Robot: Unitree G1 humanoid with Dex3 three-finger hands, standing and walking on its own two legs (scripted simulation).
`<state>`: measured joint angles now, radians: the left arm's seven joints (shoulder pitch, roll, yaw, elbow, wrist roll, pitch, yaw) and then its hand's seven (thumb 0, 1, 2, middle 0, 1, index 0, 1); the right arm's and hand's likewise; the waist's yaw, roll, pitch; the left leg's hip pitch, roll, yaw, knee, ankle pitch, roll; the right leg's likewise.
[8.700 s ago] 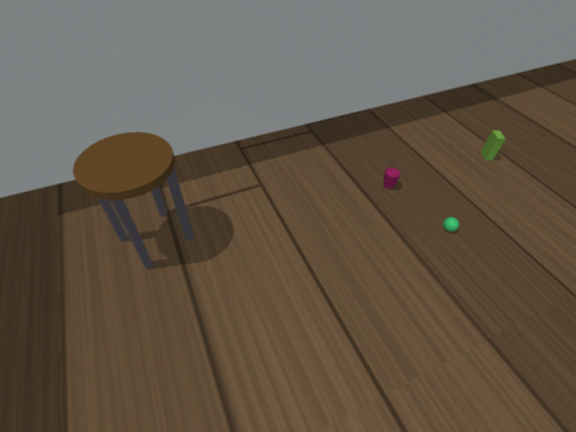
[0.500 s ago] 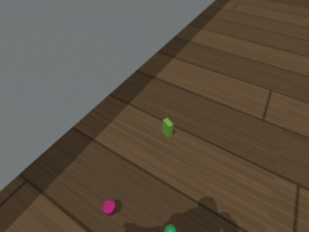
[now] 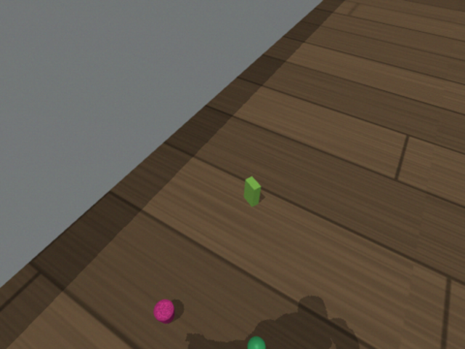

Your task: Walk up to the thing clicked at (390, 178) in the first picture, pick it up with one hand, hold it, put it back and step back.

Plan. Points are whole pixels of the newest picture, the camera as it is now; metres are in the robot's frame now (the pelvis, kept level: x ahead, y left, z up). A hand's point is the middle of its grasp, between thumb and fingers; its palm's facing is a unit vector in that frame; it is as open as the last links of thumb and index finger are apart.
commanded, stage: rise first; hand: left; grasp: from above
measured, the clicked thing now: (165, 313) +0.37 +0.24 -0.74
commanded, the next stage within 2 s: none
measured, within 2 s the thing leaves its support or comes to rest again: neither
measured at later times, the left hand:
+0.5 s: hand out of the picture +0.12 +0.26 -0.22, palm faces -0.12 -0.89 -0.44, open 13.4 cm
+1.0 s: hand out of the picture +0.18 +0.28 -0.38, palm faces -0.42 -0.58 -0.70, open 14.0 cm
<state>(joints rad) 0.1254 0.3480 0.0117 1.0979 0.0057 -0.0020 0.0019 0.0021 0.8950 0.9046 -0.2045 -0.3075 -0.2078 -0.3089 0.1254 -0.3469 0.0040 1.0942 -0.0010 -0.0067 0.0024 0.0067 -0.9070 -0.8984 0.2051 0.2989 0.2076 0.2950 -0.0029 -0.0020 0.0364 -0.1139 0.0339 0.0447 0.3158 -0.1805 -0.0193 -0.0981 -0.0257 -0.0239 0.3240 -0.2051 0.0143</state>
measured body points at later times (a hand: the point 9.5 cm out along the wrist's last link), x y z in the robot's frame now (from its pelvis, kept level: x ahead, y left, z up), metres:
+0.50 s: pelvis -0.02 +0.01 -0.07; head +0.06 +0.02 +0.37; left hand +0.12 +0.31 -0.19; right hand +0.11 -0.25 -0.17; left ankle -0.01 +0.13 -0.75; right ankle -0.02 -0.13 -0.75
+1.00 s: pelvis -0.06 +0.01 -0.23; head +0.11 +0.03 +0.19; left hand +0.20 +0.31 -0.34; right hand +0.15 -0.25 -0.33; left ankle -0.01 +0.13 -0.75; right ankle -0.02 -0.13 -0.75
